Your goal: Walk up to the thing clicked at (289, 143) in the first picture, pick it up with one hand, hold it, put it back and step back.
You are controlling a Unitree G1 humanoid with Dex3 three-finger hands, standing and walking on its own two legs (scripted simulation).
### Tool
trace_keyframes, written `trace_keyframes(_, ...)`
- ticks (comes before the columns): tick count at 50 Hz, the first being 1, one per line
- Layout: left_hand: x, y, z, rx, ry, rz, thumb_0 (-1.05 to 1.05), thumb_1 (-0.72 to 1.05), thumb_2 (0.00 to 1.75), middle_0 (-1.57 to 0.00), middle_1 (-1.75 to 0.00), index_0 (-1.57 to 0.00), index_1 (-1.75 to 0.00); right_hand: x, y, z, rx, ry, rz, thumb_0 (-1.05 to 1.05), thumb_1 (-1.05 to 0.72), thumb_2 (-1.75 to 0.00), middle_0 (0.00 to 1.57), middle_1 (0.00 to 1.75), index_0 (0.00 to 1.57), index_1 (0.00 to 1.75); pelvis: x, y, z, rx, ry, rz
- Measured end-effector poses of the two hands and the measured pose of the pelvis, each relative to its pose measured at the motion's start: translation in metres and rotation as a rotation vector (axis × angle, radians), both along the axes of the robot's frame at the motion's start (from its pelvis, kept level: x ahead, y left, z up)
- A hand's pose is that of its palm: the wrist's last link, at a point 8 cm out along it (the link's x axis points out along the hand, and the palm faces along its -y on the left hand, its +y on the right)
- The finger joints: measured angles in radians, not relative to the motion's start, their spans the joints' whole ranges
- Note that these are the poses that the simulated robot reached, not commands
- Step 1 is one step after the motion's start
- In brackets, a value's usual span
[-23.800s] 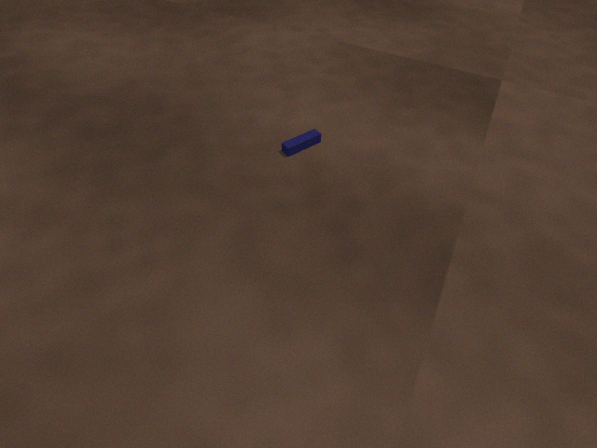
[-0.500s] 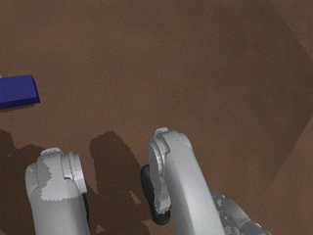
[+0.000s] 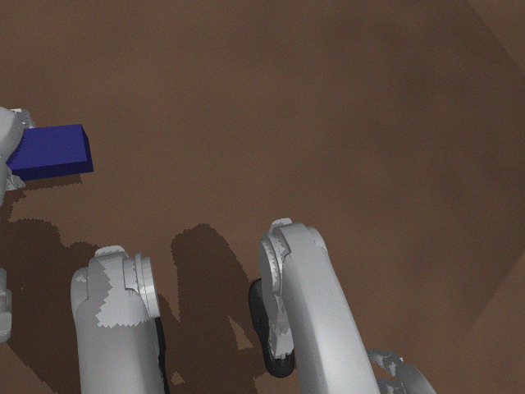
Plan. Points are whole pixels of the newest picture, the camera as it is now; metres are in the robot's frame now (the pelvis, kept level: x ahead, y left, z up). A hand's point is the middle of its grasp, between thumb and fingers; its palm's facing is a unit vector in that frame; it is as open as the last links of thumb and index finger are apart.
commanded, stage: lift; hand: left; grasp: from above
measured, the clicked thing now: (2, 158) +0.47 +0.32 -0.18
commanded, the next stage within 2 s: hold in 1.52 s
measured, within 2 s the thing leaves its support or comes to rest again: neither
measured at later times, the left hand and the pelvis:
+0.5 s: hand out of the picture +0.39 +0.31 -0.01, palm faces -0.45 -0.11 -0.89, open 9.2 cm; pelvis +0.00 +0.00 +0.10, yaw +4 degrees
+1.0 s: hand out of the picture +0.33 +0.29 +0.20, palm faces -0.45 -0.13 -0.88, open 9.2 cm; pelvis +0.03 +0.01 +0.29, yaw +7 degrees
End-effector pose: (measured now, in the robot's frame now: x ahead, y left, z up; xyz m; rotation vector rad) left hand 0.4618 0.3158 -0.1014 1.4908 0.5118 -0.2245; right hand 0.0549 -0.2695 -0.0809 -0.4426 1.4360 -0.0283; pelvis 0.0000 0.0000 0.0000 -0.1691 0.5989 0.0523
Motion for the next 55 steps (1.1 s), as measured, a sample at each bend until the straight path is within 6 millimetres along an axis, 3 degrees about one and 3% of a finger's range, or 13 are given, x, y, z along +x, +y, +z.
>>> trace_keyframes(13, -0.034, 0.005, 0.065, -0.010, 0.023, -0.006, -0.02, 0.09, 0.51, -0.67, -0.66, -0.72, -0.59, 0.026, 0.003, 0.027, 0.015, -0.081, -0.041, 0.00, -0.91, -0.90, 0.21, 0.30, 0.20, 0.30, -0.003, 0.000, 0.042, 0.026, 0.012, 0.024)
trace_keyframes(22, -0.062, 0.003, 0.125, -0.019, 0.010, -0.007, -0.02, 0.10, 0.51, -0.66, -0.67, -0.71, -0.60, 0.058, 0.011, 0.063, 0.037, -0.180, -0.037, 0.00, -0.91, -0.90, 0.21, 0.30, 0.20, 0.30, -0.002, 0.002, 0.086, 0.040, 0.003, 0.037)
trace_keyframes(32, -0.089, -0.004, 0.209, -0.031, -0.025, 0.010, -0.02, 0.09, 0.53, -0.66, -0.68, -0.71, -0.61, 0.087, 0.019, 0.129, 0.045, -0.277, -0.049, 0.00, -0.90, -0.90, 0.21, 0.30, 0.20, 0.30, 0.002, 0.003, 0.153, 0.061, -0.055, 0.057)
trace_keyframes(44, -0.122, -0.019, 0.318, -0.041, -0.013, 0.023, -0.02, 0.09, 0.52, -0.67, -0.66, -0.72, -0.59, 0.100, 0.028, 0.224, 0.059, -0.357, -0.094, 0.00, -0.90, -0.90, 0.21, 0.30, 0.21, 0.30, 0.016, 0.006, 0.250, 0.099, -0.178, 0.071)
trace_keyframes(55, -0.128, -0.028, 0.383, -0.032, 0.012, 0.032, -0.02, 0.09, 0.52, -0.68, -0.65, -0.73, -0.58, 0.104, 0.029, 0.289, 0.064, -0.388, -0.107, 0.00, -0.90, -0.90, 0.21, 0.30, 0.20, 0.30, 0.034, 0.007, 0.316, 0.128, -0.280, 0.077)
